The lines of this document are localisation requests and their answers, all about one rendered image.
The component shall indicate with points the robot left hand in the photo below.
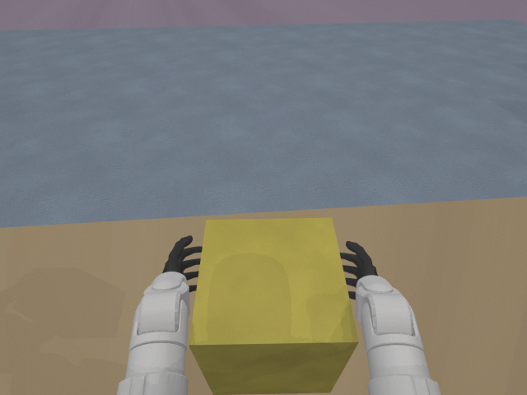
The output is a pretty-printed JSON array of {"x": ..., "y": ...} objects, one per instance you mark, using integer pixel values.
[{"x": 175, "y": 262}]

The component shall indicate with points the robot left forearm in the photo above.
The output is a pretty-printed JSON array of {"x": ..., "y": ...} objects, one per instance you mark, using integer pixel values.
[{"x": 159, "y": 339}]

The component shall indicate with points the robot right hand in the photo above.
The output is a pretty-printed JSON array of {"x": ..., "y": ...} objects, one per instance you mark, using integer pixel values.
[{"x": 363, "y": 263}]

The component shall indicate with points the robot right forearm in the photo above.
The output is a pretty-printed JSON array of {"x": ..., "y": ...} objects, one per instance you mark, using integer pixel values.
[{"x": 393, "y": 344}]

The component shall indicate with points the carton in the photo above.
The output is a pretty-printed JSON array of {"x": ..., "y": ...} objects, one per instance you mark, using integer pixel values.
[{"x": 272, "y": 313}]

